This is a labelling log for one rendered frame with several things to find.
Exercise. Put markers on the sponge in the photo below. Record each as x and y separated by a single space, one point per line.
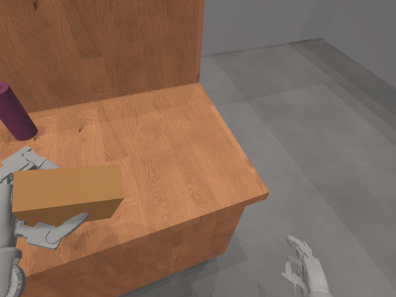
53 196

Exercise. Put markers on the robot right hand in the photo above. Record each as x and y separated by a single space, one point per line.
310 275

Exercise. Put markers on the table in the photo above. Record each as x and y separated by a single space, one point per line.
116 82

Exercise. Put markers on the robot left forearm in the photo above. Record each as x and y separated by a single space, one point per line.
12 277

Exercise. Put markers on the robot left hand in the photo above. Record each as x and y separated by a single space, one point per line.
42 235

